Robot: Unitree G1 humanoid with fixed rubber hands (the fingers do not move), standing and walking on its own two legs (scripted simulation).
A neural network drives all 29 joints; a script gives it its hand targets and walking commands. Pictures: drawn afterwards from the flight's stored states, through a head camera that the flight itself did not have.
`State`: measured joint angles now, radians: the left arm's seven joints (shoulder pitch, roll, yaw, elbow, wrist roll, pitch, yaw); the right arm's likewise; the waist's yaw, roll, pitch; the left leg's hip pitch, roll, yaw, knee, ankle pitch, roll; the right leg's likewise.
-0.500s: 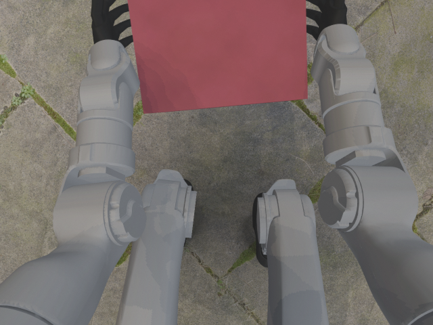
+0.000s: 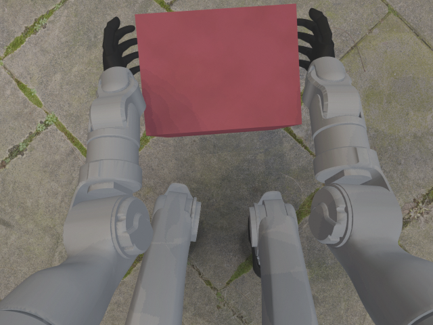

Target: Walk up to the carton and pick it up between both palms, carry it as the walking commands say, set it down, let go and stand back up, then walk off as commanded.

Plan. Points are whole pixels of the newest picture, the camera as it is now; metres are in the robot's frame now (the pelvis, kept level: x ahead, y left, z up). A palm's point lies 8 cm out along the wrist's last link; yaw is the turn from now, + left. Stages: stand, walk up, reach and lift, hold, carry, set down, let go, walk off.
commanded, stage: reach and lift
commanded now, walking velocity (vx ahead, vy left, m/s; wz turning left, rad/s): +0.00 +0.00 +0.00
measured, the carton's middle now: (218, 84) +0.51 +0.03 -0.17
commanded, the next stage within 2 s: none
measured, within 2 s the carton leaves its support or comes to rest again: neither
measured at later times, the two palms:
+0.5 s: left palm (95, 64) +0.47 +0.19 +0.00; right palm (341, 51) +0.51 -0.13 +0.00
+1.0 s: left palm (57, 52) +0.45 +0.19 +0.08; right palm (376, 35) +0.49 -0.13 +0.07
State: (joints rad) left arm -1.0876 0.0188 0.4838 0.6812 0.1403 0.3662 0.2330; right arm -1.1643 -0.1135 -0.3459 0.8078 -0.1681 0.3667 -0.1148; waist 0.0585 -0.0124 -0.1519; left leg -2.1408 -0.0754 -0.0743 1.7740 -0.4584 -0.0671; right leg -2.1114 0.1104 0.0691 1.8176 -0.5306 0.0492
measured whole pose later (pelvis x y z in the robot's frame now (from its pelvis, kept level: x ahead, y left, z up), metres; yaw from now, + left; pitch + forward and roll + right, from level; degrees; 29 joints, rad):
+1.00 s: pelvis +0.03 +0.00 +0.12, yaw +0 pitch +40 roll +0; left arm -0.79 -0.08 0.45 0.63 0.17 0.34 0.22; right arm -0.86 -0.03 -0.37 0.77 -0.19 0.33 -0.07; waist 0.06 -0.02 -0.26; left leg -1.65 -0.08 -0.10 1.38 -0.43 -0.05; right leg -1.61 0.10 0.09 1.41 -0.49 0.04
